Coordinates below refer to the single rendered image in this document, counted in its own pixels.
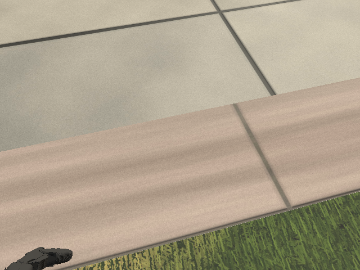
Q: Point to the left robot hand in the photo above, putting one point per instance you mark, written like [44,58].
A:
[41,258]

